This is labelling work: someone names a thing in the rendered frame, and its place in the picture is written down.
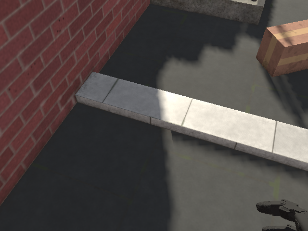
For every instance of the right robot hand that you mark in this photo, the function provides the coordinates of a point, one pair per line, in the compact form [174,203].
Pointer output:
[287,210]

